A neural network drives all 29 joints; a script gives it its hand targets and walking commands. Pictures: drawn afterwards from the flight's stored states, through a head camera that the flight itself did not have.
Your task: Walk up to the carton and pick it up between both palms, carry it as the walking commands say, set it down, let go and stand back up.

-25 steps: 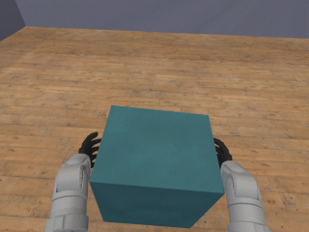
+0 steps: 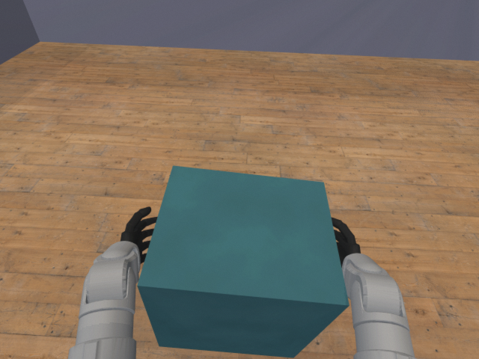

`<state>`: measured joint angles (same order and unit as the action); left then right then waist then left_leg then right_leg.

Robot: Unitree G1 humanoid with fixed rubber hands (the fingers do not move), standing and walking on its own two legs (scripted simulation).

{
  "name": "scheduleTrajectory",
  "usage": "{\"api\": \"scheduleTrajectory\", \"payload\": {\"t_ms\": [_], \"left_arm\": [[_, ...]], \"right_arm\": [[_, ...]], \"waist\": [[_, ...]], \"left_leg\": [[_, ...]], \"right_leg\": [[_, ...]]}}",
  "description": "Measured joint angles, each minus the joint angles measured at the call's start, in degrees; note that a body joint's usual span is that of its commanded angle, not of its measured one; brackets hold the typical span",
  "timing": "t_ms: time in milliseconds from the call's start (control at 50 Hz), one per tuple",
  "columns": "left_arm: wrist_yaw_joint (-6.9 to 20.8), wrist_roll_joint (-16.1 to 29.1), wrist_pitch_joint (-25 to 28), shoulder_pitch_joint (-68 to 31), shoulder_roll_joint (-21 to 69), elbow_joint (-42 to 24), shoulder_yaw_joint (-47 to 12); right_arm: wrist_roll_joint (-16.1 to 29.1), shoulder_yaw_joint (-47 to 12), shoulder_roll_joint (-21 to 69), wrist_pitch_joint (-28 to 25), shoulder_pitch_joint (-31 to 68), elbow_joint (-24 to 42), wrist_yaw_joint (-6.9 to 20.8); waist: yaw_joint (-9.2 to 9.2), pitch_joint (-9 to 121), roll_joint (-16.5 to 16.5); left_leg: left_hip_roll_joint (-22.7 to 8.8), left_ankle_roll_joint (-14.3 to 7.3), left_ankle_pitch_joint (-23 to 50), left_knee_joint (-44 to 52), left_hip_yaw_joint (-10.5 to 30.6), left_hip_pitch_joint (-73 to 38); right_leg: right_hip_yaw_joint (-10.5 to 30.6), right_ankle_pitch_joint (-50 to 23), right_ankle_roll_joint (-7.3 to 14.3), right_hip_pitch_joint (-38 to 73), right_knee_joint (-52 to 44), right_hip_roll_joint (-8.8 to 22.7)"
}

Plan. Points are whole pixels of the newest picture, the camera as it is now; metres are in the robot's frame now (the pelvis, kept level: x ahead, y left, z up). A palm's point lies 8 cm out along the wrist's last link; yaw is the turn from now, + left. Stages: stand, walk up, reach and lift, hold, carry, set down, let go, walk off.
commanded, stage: hold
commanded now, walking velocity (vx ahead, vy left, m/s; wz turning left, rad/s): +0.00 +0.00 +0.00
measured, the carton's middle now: (237, 268) +0.30 +0.02 -0.01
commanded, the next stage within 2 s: carry in 1.10 s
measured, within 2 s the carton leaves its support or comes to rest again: neither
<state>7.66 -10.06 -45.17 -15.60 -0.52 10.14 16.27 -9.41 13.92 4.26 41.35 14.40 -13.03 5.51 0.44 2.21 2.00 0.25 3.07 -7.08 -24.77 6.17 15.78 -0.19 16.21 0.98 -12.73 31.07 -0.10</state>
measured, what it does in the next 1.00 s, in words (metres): stands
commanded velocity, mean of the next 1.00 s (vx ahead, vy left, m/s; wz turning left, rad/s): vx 0.00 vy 0.00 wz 0.00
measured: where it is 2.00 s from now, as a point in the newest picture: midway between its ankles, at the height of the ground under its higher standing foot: outside the picture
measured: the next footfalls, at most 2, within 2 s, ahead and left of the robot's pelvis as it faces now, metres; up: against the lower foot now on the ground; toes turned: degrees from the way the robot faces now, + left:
right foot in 1.78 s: -0.05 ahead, -0.08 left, +0.00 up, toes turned -4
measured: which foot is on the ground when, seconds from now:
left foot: down 0.00-1.00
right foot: down 0.00-1.00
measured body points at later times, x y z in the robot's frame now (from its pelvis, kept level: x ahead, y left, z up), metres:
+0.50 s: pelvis +0.00 +0.00 +0.00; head -0.03 +0.01 +0.45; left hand +0.30 +0.20 +0.05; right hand +0.30 -0.17 +0.04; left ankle +0.07 +0.16 -0.74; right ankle +0.01 -0.11 -0.74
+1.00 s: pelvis +0.00 +0.00 +0.00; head -0.03 +0.01 +0.45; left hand +0.30 +0.20 +0.05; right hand +0.30 -0.17 +0.04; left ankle +0.07 +0.16 -0.74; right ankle +0.01 -0.11 -0.74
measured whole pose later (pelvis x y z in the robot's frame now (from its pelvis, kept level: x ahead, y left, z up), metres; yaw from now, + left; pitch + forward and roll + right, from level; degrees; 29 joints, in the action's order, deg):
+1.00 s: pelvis +0.00 +0.00 +0.00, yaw +0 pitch -2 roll +1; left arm 8.1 -10.1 -45.3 -14.2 -0.5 8.3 15.7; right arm -9.4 13.2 4.4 41.9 12.7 -10.8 5.5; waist 0.3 1.8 2.0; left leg 0.3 3.1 -7.1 -24.8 6.2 15.8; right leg -0.2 16.2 1.0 -12.7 31.1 -0.1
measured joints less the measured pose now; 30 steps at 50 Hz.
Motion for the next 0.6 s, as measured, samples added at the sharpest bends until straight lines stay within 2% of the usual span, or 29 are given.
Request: {"api": "scheduleTrajectory", "payload": {"t_ms": [600], "left_arm": [[0.4, 0.0, -0.3, 1.1, 0.0, -1.8, -0.6]], "right_arm": [[0.0, -0.5, 0.2, 0.4, -1.6, 2.1, 0.0]], "waist": [[-0.12, 0.0, 0.0]], "left_leg": [[0.0, 0.0, 0.0, 0.0, 0.0, 0.0]], "right_leg": [[0.0, 0.0, 0.0, 0.0, 0.0, 0.0]]}}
